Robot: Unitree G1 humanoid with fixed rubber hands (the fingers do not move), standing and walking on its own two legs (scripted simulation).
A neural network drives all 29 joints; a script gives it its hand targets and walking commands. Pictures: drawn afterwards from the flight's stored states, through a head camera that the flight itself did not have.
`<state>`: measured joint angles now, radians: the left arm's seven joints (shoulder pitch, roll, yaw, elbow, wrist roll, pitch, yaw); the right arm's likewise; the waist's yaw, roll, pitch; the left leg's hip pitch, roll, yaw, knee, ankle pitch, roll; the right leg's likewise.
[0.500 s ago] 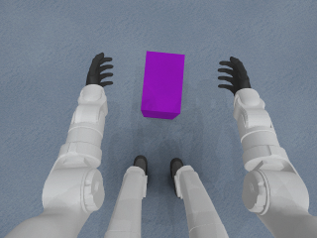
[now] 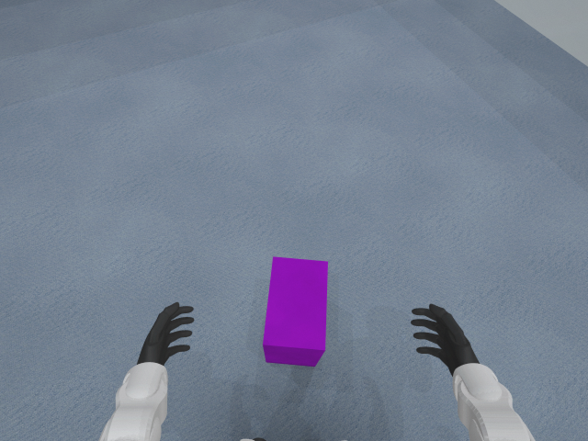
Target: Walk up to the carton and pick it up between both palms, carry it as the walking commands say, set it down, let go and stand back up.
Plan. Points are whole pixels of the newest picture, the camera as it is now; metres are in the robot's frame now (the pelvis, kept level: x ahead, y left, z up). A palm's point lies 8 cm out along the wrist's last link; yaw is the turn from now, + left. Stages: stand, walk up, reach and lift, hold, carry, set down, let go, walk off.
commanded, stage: let go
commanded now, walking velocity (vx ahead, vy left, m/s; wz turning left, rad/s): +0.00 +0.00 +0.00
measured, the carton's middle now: (295, 314) +0.45 -0.02 -0.62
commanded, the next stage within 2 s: stand in 0.60 s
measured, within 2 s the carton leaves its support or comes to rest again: neither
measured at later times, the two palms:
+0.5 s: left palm out of the picture +0.14 +0.23 -0.06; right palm (495, 426) +0.15 -0.24 -0.05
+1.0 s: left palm out of the picture +0.14 +0.29 -0.07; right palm (528, 436) +0.14 -0.28 -0.06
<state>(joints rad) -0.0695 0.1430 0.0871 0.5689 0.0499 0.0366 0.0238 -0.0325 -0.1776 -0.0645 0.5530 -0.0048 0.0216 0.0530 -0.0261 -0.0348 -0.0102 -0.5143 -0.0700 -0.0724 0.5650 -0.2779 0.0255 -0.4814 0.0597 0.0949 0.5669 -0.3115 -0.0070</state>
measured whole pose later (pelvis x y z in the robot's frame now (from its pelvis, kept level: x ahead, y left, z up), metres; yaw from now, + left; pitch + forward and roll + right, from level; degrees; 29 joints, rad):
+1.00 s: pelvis +0.01 +0.00 +0.00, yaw -1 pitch -1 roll +0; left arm 0.25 0.34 0.05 0.69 0.03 -0.01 0.01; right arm 0.25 -0.32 -0.06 0.69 -0.03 0.00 -0.01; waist 0.00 -0.01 -0.08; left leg -0.20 -0.06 -0.06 0.55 -0.33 0.04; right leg -0.16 0.06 0.11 0.52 -0.35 -0.02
